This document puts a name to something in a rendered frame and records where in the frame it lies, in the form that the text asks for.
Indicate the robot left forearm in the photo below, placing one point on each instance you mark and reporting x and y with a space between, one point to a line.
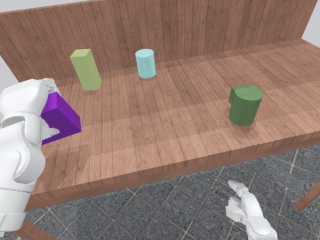
21 163

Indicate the sponge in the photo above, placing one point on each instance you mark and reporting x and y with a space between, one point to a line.
59 115

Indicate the table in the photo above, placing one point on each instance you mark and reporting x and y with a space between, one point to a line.
138 130

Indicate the robot right hand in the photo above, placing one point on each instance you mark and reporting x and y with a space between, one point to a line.
240 210

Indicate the robot left hand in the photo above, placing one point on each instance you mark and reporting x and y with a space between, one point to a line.
29 96

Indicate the robot right forearm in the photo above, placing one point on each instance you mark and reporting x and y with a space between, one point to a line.
258 228

